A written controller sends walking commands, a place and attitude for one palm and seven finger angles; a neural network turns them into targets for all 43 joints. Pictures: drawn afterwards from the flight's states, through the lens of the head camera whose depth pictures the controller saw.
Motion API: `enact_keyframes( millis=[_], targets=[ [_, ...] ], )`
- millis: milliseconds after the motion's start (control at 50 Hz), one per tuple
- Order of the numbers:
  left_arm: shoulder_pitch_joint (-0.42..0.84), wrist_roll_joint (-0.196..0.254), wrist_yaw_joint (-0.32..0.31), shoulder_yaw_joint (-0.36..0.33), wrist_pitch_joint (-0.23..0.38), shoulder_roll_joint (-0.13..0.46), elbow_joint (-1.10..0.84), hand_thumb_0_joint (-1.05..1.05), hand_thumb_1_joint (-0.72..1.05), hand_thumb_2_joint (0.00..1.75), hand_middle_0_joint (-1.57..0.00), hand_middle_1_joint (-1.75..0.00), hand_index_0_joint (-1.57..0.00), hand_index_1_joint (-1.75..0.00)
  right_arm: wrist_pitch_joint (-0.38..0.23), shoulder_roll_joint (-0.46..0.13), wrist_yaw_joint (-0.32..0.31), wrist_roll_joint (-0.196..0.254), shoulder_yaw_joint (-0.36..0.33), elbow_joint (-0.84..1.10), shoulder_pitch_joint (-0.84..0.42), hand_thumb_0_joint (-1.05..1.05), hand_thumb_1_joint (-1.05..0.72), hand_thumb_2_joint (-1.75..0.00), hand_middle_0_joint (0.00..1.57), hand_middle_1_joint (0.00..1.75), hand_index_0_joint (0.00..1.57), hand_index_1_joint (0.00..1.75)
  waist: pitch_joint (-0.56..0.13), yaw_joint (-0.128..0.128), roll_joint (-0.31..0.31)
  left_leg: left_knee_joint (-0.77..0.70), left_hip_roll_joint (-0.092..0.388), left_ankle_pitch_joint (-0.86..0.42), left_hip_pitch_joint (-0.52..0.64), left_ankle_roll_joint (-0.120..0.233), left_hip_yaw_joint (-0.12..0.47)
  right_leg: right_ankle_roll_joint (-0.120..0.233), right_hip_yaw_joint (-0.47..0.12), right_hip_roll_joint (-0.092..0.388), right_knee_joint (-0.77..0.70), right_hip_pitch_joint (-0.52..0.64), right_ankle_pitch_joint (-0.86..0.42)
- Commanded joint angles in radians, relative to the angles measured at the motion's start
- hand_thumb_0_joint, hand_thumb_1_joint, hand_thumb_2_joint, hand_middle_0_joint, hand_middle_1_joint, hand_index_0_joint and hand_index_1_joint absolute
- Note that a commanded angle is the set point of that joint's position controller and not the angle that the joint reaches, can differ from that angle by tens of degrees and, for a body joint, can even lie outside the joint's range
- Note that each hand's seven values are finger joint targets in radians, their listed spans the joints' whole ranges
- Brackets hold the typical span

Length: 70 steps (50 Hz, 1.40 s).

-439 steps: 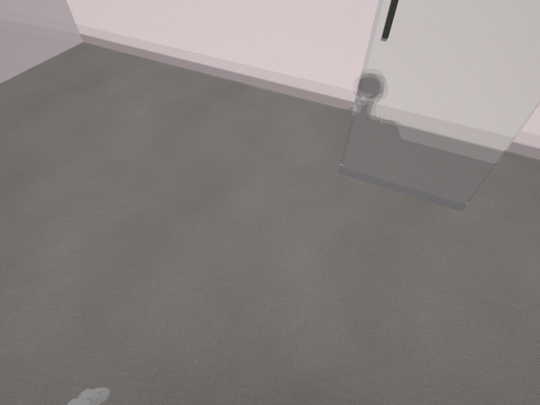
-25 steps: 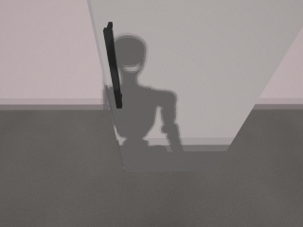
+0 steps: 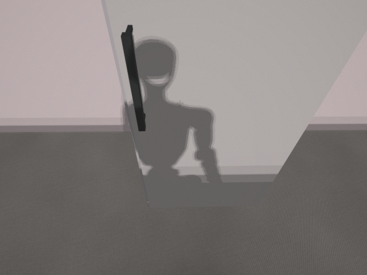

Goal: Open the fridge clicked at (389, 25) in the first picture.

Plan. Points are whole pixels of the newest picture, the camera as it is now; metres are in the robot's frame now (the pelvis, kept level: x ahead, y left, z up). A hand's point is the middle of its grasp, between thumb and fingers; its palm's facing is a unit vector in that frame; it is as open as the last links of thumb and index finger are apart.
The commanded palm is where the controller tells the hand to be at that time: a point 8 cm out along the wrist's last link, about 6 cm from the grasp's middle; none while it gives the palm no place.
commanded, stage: look again from close up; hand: left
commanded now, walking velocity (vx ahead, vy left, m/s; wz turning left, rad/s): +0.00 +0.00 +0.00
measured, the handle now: (136, 85) +0.53 +0.16 +0.13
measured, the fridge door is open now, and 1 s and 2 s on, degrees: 0 0 0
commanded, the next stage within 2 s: raise the hand to about handle height in 0.70 s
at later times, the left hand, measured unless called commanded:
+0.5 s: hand out of the picture +0.04 +0.21 -0.17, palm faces -0.01 -0.96 -0.27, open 7.4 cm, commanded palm none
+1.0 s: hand (86, 234) +0.20 +0.22 -0.01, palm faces +0.27 -0.96 -0.06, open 7.6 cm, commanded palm +0.12 +0.26 -0.05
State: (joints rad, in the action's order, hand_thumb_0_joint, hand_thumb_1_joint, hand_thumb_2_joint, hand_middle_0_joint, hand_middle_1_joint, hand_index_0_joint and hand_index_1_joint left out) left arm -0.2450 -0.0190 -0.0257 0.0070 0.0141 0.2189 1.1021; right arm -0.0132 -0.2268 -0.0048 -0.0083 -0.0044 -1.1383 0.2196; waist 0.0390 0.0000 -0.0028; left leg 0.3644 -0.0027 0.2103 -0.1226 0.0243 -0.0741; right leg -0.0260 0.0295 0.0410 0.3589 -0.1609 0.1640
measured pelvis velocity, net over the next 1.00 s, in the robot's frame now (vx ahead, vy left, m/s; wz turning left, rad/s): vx -0.01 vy -0.01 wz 0.04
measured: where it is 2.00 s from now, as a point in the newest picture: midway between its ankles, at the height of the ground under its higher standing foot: outside the picture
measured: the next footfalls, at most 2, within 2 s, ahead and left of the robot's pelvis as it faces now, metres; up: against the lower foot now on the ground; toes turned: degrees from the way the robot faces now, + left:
none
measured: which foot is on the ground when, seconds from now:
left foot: down 0.00-1.00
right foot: down 0.00-1.00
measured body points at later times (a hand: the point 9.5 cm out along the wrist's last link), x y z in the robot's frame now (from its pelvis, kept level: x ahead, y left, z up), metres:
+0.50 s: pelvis +0.01 +0.00 +0.00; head +0.01 +0.00 +0.45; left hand +0.04 +0.26 -0.15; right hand +0.04 -0.26 -0.15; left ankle -0.01 +0.10 -0.75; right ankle +0.02 -0.14 -0.75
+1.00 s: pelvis -0.01 -0.01 -0.02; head +0.01 -0.01 +0.43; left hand +0.18 +0.27 +0.00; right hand +0.13 -0.26 -0.12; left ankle +0.00 +0.10 -0.75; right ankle +0.02 -0.14 -0.75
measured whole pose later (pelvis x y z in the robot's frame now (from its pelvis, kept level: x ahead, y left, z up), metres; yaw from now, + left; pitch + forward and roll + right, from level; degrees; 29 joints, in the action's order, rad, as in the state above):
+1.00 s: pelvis -0.01 -0.01 -0.02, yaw +2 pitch +2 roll +0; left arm -0.30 0.22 0.11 -0.22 0.36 0.22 0.29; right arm -0.25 -0.24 0.00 0.00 -0.02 -0.76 0.26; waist -0.02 0.00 -0.01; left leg 0.61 0.00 0.31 -0.35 0.01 -0.04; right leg 0.00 0.06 0.05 0.62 -0.38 0.29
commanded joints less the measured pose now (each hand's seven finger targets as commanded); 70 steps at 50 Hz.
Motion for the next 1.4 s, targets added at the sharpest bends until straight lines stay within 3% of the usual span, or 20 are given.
enact_keyframes(
  millis=[0, 760, 780, 800, 820, 840, 860, 880, 900, 940, 960, 980, 1000, 1020, 1040, 1080, 1120, 1200, 1260, 1380],
  targets=[
    [-0.027, 0.001, -0.008, -0.029, 0.019, 0.149, -0.045, 0.0, 0.9, 0.9, -0.2, -0.3, -0.2, -0.3, -0.017, -0.152, -0.012, 0.0, -0.025, 0.046, 0.012, 0.0, -0.9, -0.9, 0.2, 0.3, 0.2, 0.3, -0.005, 0.0, -0.002, -0.088, 0.124, -0.074, -0.045, -0.007, 0.119, 0.039, -0.085, 0.084, -0.054, 0.015, -0.072],
    [0.038, 0.002, -0.001, -0.036, 0.023, 0.219, -0.048, 0.0, 0.9, 0.9, -0.2, -0.3, -0.2, -0.3, -0.023, -0.221, -0.012, -0.002, -0.026, 0.058, -0.048, 0.0, -0.9, -0.9, 0.2, 0.3, 0.2, 0.3, -0.037, 0.001, 0.005, -0.102, 0.133, -0.153, 0.0, -0.01, 0.121, 0.04, -0.082, 0.095, -0.066, 0.047, -0.143],
    [-0.048, -0.001, -0.043, -0.014, 0.033, 0.115, -0.022, 0.0, 0.9, 0.9, -0.2, -0.3, -0.2, -0.3, -0.034, -0.133, -0.003, 0.005, -0.014, 0.111, -0.033, 0.0, -0.9, -0.9, 0.2, 0.3, 0.2, 0.3, -0.038, -0.003, 0.009, 0.08, 0.156, -0.24, -0.046, -0.024, 0.055, 0.03, -0.091, 0.122, 0.034, 0.02, -0.353],
    [0.659, 0.134, -0.026, -0.47, 0.203, 0.565, -1.364, 0.0, 0.88, 0.89, -0.2, -0.32, -0.2, -0.32, -0.125, -0.193, -0.076, 0.01, -0.077, 0.396, -0.08, 0.0, -0.9, -0.9, 0.2, 0.3, 0.2, 0.3, -0.342, 0.028, 0.331, 0.031, -0.001, -0.333, 0.204, -0.056, 0.071, 0.041, -0.022, -0.008, 0.053, 0.072, -0.397],
    [0.211, 0.124, -0.031, -0.193, 0.183, 0.259, -1.149, 0.0, 0.85, 0.88, -0.2, -0.33, -0.2, -0.33, -0.214, -0.144, -0.1, 0.019, -0.004, 0.407, -0.062, 0.0, -0.9, -0.9, 0.2, 0.3, 0.2, 0.3, -0.361, -0.044, 0.302, 0.007, 0.017, -0.534, 0.205, -0.09, 0.035, 0.095, 0.04, -0.01, 0.101, 0.082, -0.211],
    [-0.038, 0.166, -0.028, -0.236, 0.129, 0.154, -0.977, 0.0, 0.83, 0.87, -0.21, -0.34, -0.21, -0.34, -0.249, -0.145, -0.069, 0.025, -0.026, 0.406, -0.011, 0.0, -0.9, -0.9, 0.2, 0.3, 0.2, 0.3, -0.265, -0.015, 0.074, 0.02, 0.05, -0.504, 0.116, -0.074, 0.056, 0.071, 0.06, -0.035, 0.11, 0.001, -0.085],
    [0.066, 0.182, -0.001, -0.189, 0.167, 0.122, -1.1, 0.0, 0.81, 0.86, -0.21, -0.36, -0.21, -0.36, -0.267, -0.175, -0.051, 0.026, -0.044, 0.447, -0.019, 0.0, -0.9, -0.9, 0.2, 0.3, 0.2, 0.3, -0.168, 0.021, 0.014, 0.065, 0.034, -0.369, 0.02, -0.056, 0.085, 0.059, 0.064, -0.039, 0.114, -0.073, -0.082],
    [0.042, 0.199, 0.032, -0.24, 0.219, 0.128, -1.046, 0.0, 0.78, 0.85, -0.21, -0.37, -0.21, -0.37, -0.282, -0.183, -0.041, 0.017, -0.07, 0.474, -0.027, 0.0, -0.9, -0.9, 0.2, 0.3, 0.2, 0.3, -0.102, 0.012, -0.038, 0.096, 0.027, -0.216, -0.076, -0.045, 0.081, 0.052, 0.066, -0.038, 0.117, -0.132, -0.034],
    [-0.112, 0.222, 0.076, -0.255, 0.271, 0.078, -0.9, 0.0, 0.76, 0.84, -0.21, -0.39, -0.21, -0.39, -0.288, -0.175, -0.028, 0.01, -0.077, 0.492, -0.02, 0.0, -0.9, -0.9, 0.2, 0.3, 0.2, 0.3, 0.02, 0.002, -0.09, 0.119, 0.013, -0.093, -0.196, -0.044, 0.088, 0.057, 0.078, -0.045, 0.132, -0.189, 0.027],
    [-0.227, 0.285, 0.193, -0.263, 0.443, 0.012, -0.797, 0.0, 0.71, 0.82, -0.21, -0.42, -0.21, -0.42, -0.304, -0.171, 0.001, 0.007, -0.079, 0.534, -0.058, 0.0, -0.9, -0.9, 0.2, 0.3, 0.2, 0.3, 0.012, -0.038, -0.163, 0.242, -0.003, 0.066, -0.37, -0.041, 0.084, 0.055, 0.081, -0.041, 0.259, -0.335, 0.147],
    [-0.261, 0.314, 0.263, -0.282, 0.531, 0.013, -0.774, 0.0, 0.69, 0.81, -0.22, -0.43, -0.22, -0.43, -0.313, -0.167, 0.013, 0.007, -0.079, 0.558, -0.077, 0.0, -0.9, -0.9, 0.2, 0.3, 0.2, 0.3, -0.024, -0.057, -0.143, 0.31, -0.013, 0.125, -0.447, -0.045, 0.074, 0.059, 0.067, -0.035, 0.327, -0.397, 0.208],
    [-0.263, 0.333, 0.335, -0.321, 0.616, 0.054, -0.774, 0.0, 0.67, 0.8, -0.22, -0.45, -0.22, -0.45, -0.32, -0.168, 0.024, 0.01, -0.081, 0.583, -0.087, 0.0, -0.9, -0.9, 0.2, 0.3, 0.2, 0.3, -0.061, -0.064, -0.11, 0.379, -0.018, 0.162, -0.51, -0.048, 0.068, 0.065, 0.051, -0.031, 0.395, -0.446, 0.242],
    [-0.244, 0.342, 0.418, -0.371, 0.683, 0.114, -0.779, 0.0, 0.64, 0.79, -0.22, -0.47, -0.22, -0.47, -0.331, -0.179, 0.038, 0.011, -0.088, 0.608, -0.065, 0.0, -0.9, -0.9, 0.2, 0.3, 0.2, 0.3, -0.128, -0.078, -0.014, 0.442, -0.026, 0.133, -0.532, -0.05, 0.062, 0.081, 0.019, -0.024, 0.467, -0.442, 0.196],
    [-0.241, 0.36, 0.478, -0.419, 0.697, 0.178, -0.823, 0.0, 0.62, 0.78, -0.22, -0.48, -0.22, -0.48, -0.336, -0.19, 0.041, 0.01, -0.09, 0.66, -0.09, 0.0, -0.9, -0.9, 0.2, 0.3, 0.2, 0.3, -0.225, -0.097, 0.008, 0.482, -0.028, 0.127, -0.559, -0.043, 0.054, 0.08, -0.002, -0.016, 0.507, -0.437, 0.189],
    [-0.241, 0.386, 0.515, -0.462, 0.665, 0.216, -0.843, 0.0, 0.6, 0.77, -0.22, -0.5, -0.22, -0.5, -0.335, -0.195, 0.035, 0.017, -0.089, 0.706, -0.102, 0.0, -0.9, -0.9, 0.2, 0.3, 0.2, 0.3, -0.292, -0.104, -0.043, 0.507, -0.033, 0.132, -0.587, -0.033, 0.045, 0.071, -0.02, -0.014, 0.519, -0.425, 0.206],
    [-0.164, 0.452, 0.556, -0.487, 0.565, 0.235, -0.962, 0.0, 0.55, 0.75, -0.22, -0.53, -0.22, -0.53, -0.326, -0.192, 0.013, 0.034, -0.077, 0.78, -0.11, 0.0, -0.9, -0.9, 0.2, 0.3, 0.2, 0.3, -0.337, -0.1, -0.043, 0.521, -0.038, 0.172, -0.613, -0.023, 0.039, 0.054, -0.052, -0.014, 0.49, -0.415, 0.298],
    [-0.027, 0.484, 0.543, -0.472, 0.493, 0.241, -1.11, 0.0, 0.5, 0.73, -0.23, -0.55, -0.23, -0.55, -0.32, -0.183, -0.006, 0.039, -0.064, 0.795, -0.084, 0.0, -0.9, -0.9, 0.2, 0.3, 0.2, 0.3, -0.32, -0.066, 0.034, 0.537, -0.024, 0.201, -0.608, -0.017, 0.053, 0.048, -0.085, -0.017, 0.453, -0.435, 0.374],
    [0.138, 0.425, 0.451, -0.428, 0.472, 0.266, -1.371, 0.0, 0.41, 0.69, -0.24, -0.62, -0.24, -0.62, -0.328, -0.176, -0.042, 0.026, -0.05, 0.75, -0.025, 0.0, -0.9, -0.9, 0.2, 0.3, 0.2, 0.3, -0.335, 0.007, 0.058, 0.559, 0.006, 0.121, -0.525, 0.003, 0.089, 0.048, -0.066, -0.044, 0.457, -0.428, 0.236],
    [0.1, 0.39, 0.443, -0.394, 0.433, 0.244, -1.324, 0.0, 0.34, 0.66, -0.24, -0.66, -0.24, -0.66, -0.333, -0.167, -0.06, 0.034, -0.04, 0.705, -0.022, 0.0, -0.9, -0.9, 0.2, 0.3, 0.2, 0.3, -0.27, 0.024, 0.081, 0.539, 0.012, 0.116, -0.51, 0.0, 0.102, 0.049, -0.038, -0.051, 0.444, -0.434, 0.192],
    [0.02, 0.429, 0.49, -0.492, 0.313, 0.314, -1.205, 0.0, 0.2, 0.6, -0.25, -0.75, -0.25, -0.75, -0.341, -0.157, -0.077, 0.046, -0.024, 0.692, -0.052, 0.0, -0.9, -0.9, 0.2, 0.3, 0.2, 0.3, -0.303, -0.032, 0.064, 0.477, 0.005, 0.076, -0.49, -0.009, 0.101, 0.041, -0.041, -0.036, 0.376, -0.308, 0.163]
  ],
)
